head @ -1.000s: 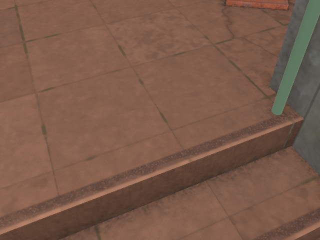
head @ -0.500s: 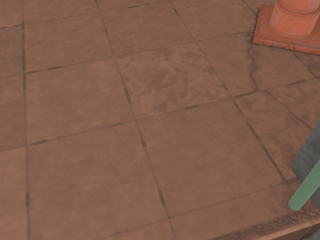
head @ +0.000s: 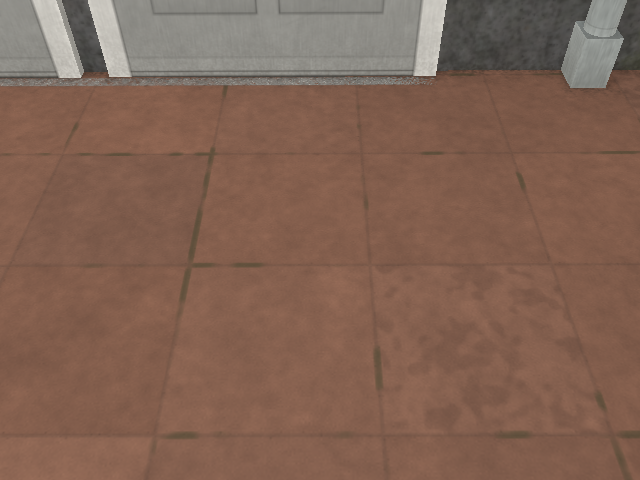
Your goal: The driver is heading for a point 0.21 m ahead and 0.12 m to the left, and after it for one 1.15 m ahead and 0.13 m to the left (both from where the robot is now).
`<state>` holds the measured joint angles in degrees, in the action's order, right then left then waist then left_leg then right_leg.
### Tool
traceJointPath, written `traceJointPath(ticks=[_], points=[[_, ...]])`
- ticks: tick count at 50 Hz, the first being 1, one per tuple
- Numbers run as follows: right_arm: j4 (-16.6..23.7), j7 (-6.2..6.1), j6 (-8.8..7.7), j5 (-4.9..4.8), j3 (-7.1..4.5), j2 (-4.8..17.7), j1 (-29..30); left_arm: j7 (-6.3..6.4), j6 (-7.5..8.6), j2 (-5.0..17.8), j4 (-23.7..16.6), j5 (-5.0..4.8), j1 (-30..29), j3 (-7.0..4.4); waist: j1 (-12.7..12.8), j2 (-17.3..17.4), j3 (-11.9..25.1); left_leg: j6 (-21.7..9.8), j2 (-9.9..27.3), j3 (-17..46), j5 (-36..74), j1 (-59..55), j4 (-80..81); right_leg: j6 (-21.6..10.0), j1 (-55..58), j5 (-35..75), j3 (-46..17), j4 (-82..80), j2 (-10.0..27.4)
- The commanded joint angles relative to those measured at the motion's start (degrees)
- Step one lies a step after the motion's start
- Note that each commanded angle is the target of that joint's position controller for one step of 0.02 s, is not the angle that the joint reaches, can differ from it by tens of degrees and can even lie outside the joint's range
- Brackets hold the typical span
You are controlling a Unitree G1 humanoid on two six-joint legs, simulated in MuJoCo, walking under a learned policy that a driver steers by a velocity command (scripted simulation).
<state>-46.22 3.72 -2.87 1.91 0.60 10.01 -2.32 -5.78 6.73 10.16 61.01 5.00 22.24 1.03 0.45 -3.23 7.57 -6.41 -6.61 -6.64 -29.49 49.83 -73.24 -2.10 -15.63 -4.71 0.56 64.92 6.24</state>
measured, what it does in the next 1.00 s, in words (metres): climbs, turning left: right foot, then left foot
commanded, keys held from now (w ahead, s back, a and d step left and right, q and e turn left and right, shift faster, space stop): w+q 0.50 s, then w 0.50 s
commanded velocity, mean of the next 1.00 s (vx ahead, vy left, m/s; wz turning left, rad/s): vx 0.50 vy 0.00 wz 0.42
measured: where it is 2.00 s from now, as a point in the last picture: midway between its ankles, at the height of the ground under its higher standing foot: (282, 272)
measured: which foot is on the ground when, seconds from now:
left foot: down 0.00-0.38, up 0.40-0.94, down 0.96-1.00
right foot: up 0.00-0.34, down 0.36-0.96, up 0.98-1.00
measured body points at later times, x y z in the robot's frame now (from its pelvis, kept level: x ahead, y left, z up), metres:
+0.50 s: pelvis +0.28 -0.07 +0.12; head +0.28 -0.08 +0.57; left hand +0.36 +0.20 +0.02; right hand +0.45 -0.29 -0.01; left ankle +0.16 +0.04 -0.50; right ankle +0.35 -0.16 -0.61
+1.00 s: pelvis +0.49 +0.04 +0.11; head +0.53 +0.06 +0.56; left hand +0.32 +0.23 -0.03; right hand +0.80 -0.05 +0.02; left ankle +0.54 +0.16 -0.62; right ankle +0.37 -0.16 -0.57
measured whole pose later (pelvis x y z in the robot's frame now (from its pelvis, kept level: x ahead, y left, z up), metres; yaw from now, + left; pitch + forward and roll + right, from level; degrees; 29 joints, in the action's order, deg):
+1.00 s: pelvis +0.49 +0.04 +0.11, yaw +25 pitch +3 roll +0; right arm -43.1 1.9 -3.4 -0.7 -3.3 10.8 2.6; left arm 1.1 4.3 10.8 60.1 -0.9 25.2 -2.9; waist 3.2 0.8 -2.3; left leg -4.8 0.1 -3.8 -6.8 27.8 -33.0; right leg 0.3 -5.3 -27.5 5.9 45.3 4.4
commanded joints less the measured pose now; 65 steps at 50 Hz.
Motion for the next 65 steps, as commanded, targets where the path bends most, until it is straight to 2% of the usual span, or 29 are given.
traceJointPath(ticks=[1, 2, 4, 6, 10, 13, 16, 18, 19, 20, 21, 22, 24, 25, 28, 32, 35, 36, 38, 43, 45, 47, 48, 49, 50, 52, 55, 60, 65], points=[[-8.75, -1.41, -1.20, 0.21, -3.66, 7.89, -22.81, 0.93, 0.37, 1.55, -7.16, -0.60, -8.32, -1.13, -6.90, 8.76, -0.75, -14.37, 11.71, 50.01, 0.39, -27.95, 43.03, -4.16, -38.42, 4.22, -13.96, 46.08, -8.43], [-8.12, -0.63, -1.99, -0.42, -2.67, 5.54, -15.60, 2.03, 0.69, -1.37, -9.47, -0.97, -9.10, -0.45, -1.61, 4.95, -0.91, -13.51, 12.03, 47.46, 11.63, -24.30, 42.91, -4.22, -41.16, 2.58, -15.16, 49.38, -9.64], [-8.56, -0.18, -2.27, -0.64, -0.55, -0.56, -6.15, 3.03, -0.11, 0.20, -11.11, -1.00, -10.06, -0.15, 3.73, -1.18, 0.56, -12.02, 10.25, 39.45, 14.16, -19.88, 43.10, -5.53, -45.52, -0.58, -14.24, 50.14, -8.45], [-7.51, -0.08, -4.30, 0.96, -1.30, 2.99, -1.18, 3.06, -1.72, 5.08, -11.30, -0.73, -10.45, -1.29, 6.40, -0.90, -2.06, -10.64, 8.26, 28.17, 16.75, -12.93, 46.19, -2.66, -40.58, -3.92, -8.47, 35.12, -4.83], [-5.49, -2.13, -7.21, 1.56, -1.97, 6.37, -6.80, 4.26, -0.84, 6.10, -17.17, -0.97, -19.03, -1.28, 1.77, 2.09, -0.22, -5.90, 5.34, 20.21, 24.45, -11.88, 51.33, 4.02, -22.81, 1.07, -3.97, 5.04, 0.26], [-7.26, -0.26, -6.51, -0.35, -3.58, 8.10, -17.86, 2.53, -2.25, 1.56, -20.01, -1.82, -24.98, 0.49, -3.10, 6.22, -4.38, -5.82, 8.20, 23.16, 19.10, -16.46, 51.04, 6.96, -12.11, -1.21, -0.12, -17.70, -0.78], [-6.55, 0.61, -5.54, -1.43, -4.89, 11.08, -19.94, 3.62, -2.30, 6.97, -21.04, -2.55, -27.21, -2.05, -2.53, 6.87, -6.24, -7.17, 13.39, 31.50, 27.46, -30.21, 47.38, 5.73, -11.92, 0.26, 0.77, -30.00, -4.09], [-5.32, 0.56, -5.97, -0.79, -5.17, 10.51, -18.86, 5.64, -0.17, 12.27, -21.41, -3.90, -20.88, -4.77, 0.83, 8.81, 0.29, -2.13, 10.53, 30.61, 41.07, -32.69, 38.44, -1.36, 2.81, 4.29, 1.03, -30.12, -2.72], [-3.69, -0.09, -6.19, -0.56, -3.30, 3.24, -20.99, 6.24, 1.27, 14.72, -18.98, -3.79, -9.18, -5.27, 2.84, -2.65, 13.04, 2.89, 2.63, 23.96, 32.44, -24.10, 20.29, -12.04, 25.04, 19.77, -10.23, -27.83, 7.68], [-1.94, -0.11, -6.20, 0.39, -1.88, -1.62, -27.51, 5.42, 1.17, 14.46, -17.08, -4.19, -0.22, -4.58, 3.22, -21.32, 26.19, 6.56, -5.25, 18.20, -6.65, -4.33, 4.86, -25.59, 48.23, 13.70, -38.49, -39.17, 21.53], [-1.58, -0.12, -5.09, -0.26, -4.65, 6.14, -15.15, 6.08, 1.11, 12.57, -14.89, -2.55, 1.49, -5.18, 7.48, -10.90, 6.81, 5.82, -0.14, 15.24, -2.62, 9.85, -9.31, -17.97, 35.69, -6.34, -40.90, -46.65, 18.94], [-1.40, -0.83, -4.38, -0.55, -4.67, 5.83, -11.71, 6.27, 0.81, 10.87, -14.65, -3.00, -3.00, -4.52, 5.40, -5.72, -0.65, 4.11, 4.04, 13.96, 6.75, 10.16, -13.83, -12.40, 22.90, -19.54, -31.87, -48.46, 17.44], [-3.51, -1.35, -3.79, 0.68, -4.15, 3.56, -12.22, 6.74, 0.28, 3.19, -14.99, -2.96, -8.73, -2.31, 0.82, -2.80, -3.86, 2.97, 9.58, 15.30, 19.41, 1.21, -4.93, -9.01, 10.52, -12.23, -18.34, -52.61, 12.51], [-3.67, -0.57, -3.79, 1.93, -4.19, 3.90, -10.69, 6.90, -0.15, 1.05, -15.51, -3.03, -9.84, -2.10, 0.44, -1.24, -3.40, 3.81, 10.45, 14.38, 19.62, -1.83, -2.89, -8.90, 9.47, -7.98, -14.64, -54.30, 11.37], [-3.02, 0.79, -3.66, 0.25, -4.07, 1.87, -5.63, 6.68, 0.04, 2.92, -13.27, -0.92, -7.31, -3.66, 1.60, -0.57, -4.81, 3.04, 10.34, 13.75, 22.43, 1.39, 1.87, -10.77, 10.23, -0.82, -6.19, -56.41, 9.34], [-2.60, 0.14, -2.64, 1.42, -3.73, 2.03, -5.28, 4.75, 0.50, 1.95, -9.16, 0.97, -1.26, -3.36, 1.02, 0.62, -6.34, 2.33, 10.37, 15.69, 36.44, 5.72, 11.84, -13.89, 12.28, 8.71, -0.61, -57.81, 10.84], [-1.61, 0.37, -0.96, 2.14, -3.64, 1.94, -1.87, 3.25, 1.13, 0.95, -8.37, -0.25, 0.71, -2.44, 0.48, 0.29, -6.70, 3.10, 11.13, 12.19, 41.34, 1.37, 17.92, -13.21, 9.78, 14.59, 3.83, -57.63, 9.89], [3.46, -2.15, -0.41, -5.25, -4.37, 4.27, 5.61, 6.63, 0.03, 8.07, -7.00, -6.64, -1.58, -4.70, -0.17, 4.68, -10.55, 3.73, 12.13, 9.41, 37.04, -2.55, 22.71, -7.41, 6.69, 10.10, 5.17, -58.29, 7.60], [5.57, -3.32, -0.25, -5.30, -3.45, 2.98, 9.50, 8.28, -0.15, 8.43, -5.12, -6.90, 2.60, -4.64, 1.93, 2.35, -11.43, 4.34, 11.88, 7.12, 36.05, -6.07, 28.57, -5.81, 8.28, 6.52, 4.87, -59.77, 7.95], [8.73, -2.11, 0.18, -4.71, -3.63, 2.12, 14.79, 7.58, -1.72, 6.49, -1.64, -6.24, 7.66, -5.06, 4.05, -1.71, -14.28, 1.62, 10.37, 3.94, 26.90, -7.30, 38.71, -6.64, 20.60, 12.80, 5.20, -55.44, 9.92], [8.60, -1.00, -0.26, -3.76, -4.21, 3.18, 12.77, 7.31, -2.15, 8.65, -1.64, -6.38, 7.10, -5.72, 2.13, -2.93, -11.65, -0.13, 7.85, 2.30, 21.39, -14.69, 42.01, -6.83, 23.55, 28.88, 5.34, -50.08, 10.59], [4.50, -1.06, -0.53, -3.17, -6.51, 7.17, -1.68, 7.65, -3.00, 10.08, -2.37, -6.63, 3.85, -6.03, -5.48, -3.97, -3.66, -2.58, 4.40, 0.38, 23.74, -34.47, 46.62, -4.79, 20.80, 41.59, 7.66, -34.61, 8.13], [1.12, -1.70, -0.58, -2.66, -8.19, 11.54, -14.16, 7.66, -2.72, 9.37, -4.50, -5.98, 1.29, -5.75, -9.97, -1.75, 4.98, -5.39, 10.74, 8.46, 32.73, -56.59, 40.83, -3.15, 5.51, 29.01, 7.82, -19.51, 5.39], [-0.51, -2.60, -0.44, -1.64, -8.90, 16.97, -20.70, 6.76, -1.09, 3.05, -7.10, -4.98, 4.93, -3.59, -7.75, 12.09, 12.58, -14.72, 26.38, 35.86, 30.03, -78.24, 45.15, 1.23, -20.39, -9.98, 5.93, 3.65, -5.00], [-0.52, -3.35, -0.04, -1.78, -7.89, 13.50, -21.94, 5.76, 1.11, 4.11, -6.02, -6.09, 4.75, -3.93, -8.16, 13.11, 18.16, -16.44, 29.98, 47.49, 28.97, -78.57, 52.34, 0.90, -26.58, -29.10, -5.92, 13.72, -7.18], [0.30, -3.53, -0.44, -2.31, -6.42, 7.75, -11.67, 6.11, 1.55, 6.74, -8.92, -8.19, -4.07, -5.39, -4.65, 8.51, 4.02, -10.52, 25.00, 27.76, 33.03, -61.34, 54.36, 0.37, -31.23, -19.52, -4.99, 13.83, -0.85], [-0.72, -2.86, -2.23, -1.59, -5.35, 3.15, -5.73, 7.29, -1.22, 4.83, -9.28, -6.93, -3.44, -6.23, 1.30, 7.33, -2.66, -6.52, 20.76, 16.74, 31.50, -41.85, 60.86, 0.23, -21.62, -11.69, -5.66, 6.14, 2.94], [-4.15, -4.22, -3.27, -0.66, -6.34, 7.69, -10.69, 7.96, -3.20, 5.71, -11.39, -6.71, -9.72, -6.64, 1.35, 6.86, -8.83, -5.82, 21.34, 10.23, 29.11, -37.99, 66.00, 0.92, -29.98, -1.38, -8.89, 0.45, 2.24], [-4.91, -5.63, -3.59, -1.27, -6.42, 9.52, -12.40, 5.42, -3.29, 4.95, -14.38, -5.87, -18.75, -5.99, -0.69, 6.43, -9.88, -2.96, 19.81, 1.65, 30.97, -39.69, 66.59, 0.82, -25.18, 11.62, -3.57, -17.09, 0.52]])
